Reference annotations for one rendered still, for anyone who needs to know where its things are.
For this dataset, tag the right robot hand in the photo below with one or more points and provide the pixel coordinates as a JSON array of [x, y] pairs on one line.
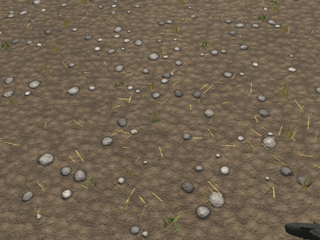
[[307, 231]]

